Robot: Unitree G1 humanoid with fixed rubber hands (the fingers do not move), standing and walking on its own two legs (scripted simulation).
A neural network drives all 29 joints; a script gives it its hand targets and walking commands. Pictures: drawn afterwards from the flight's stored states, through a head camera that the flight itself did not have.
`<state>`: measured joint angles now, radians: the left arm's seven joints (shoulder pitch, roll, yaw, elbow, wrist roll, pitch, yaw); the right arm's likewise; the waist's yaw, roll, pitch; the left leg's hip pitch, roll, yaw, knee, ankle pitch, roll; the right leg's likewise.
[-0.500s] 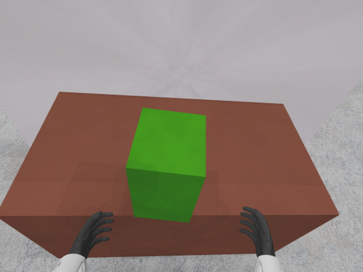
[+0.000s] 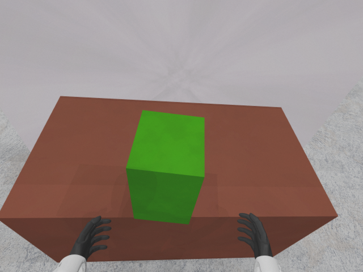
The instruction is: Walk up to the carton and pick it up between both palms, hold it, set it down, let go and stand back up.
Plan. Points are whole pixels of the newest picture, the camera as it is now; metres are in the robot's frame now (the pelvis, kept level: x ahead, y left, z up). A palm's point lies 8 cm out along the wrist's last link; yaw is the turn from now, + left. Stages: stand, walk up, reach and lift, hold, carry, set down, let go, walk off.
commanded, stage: set down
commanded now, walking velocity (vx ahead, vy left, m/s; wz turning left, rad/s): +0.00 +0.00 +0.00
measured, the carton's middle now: (167, 171) +0.41 +0.02 -0.07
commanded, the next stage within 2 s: let go in 0.18 s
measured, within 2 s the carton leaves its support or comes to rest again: neither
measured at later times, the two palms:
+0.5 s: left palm (80, 261) +0.19 +0.20 -0.09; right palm (271, 253) +0.19 -0.22 -0.06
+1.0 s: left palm out of the picture +0.16 +0.24 -0.10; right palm (293, 265) +0.16 -0.27 -0.06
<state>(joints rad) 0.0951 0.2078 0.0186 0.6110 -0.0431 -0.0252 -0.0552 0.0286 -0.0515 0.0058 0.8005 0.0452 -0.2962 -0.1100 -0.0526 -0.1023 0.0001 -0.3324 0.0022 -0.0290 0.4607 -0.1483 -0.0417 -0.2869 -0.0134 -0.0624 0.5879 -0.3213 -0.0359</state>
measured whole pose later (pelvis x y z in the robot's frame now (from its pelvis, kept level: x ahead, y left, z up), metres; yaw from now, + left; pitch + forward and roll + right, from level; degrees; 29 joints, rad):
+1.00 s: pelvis +0.01 +0.01 +0.00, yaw -1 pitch +1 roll +0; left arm 0.23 0.23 0.02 0.67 -0.03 -0.02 0.01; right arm 0.07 -0.30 0.01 0.80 -0.02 -0.09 -0.02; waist -0.05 -0.04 -0.04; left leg -0.37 0.03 -0.03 0.58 -0.22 -0.04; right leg -0.27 0.02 -0.06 0.59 -0.33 -0.04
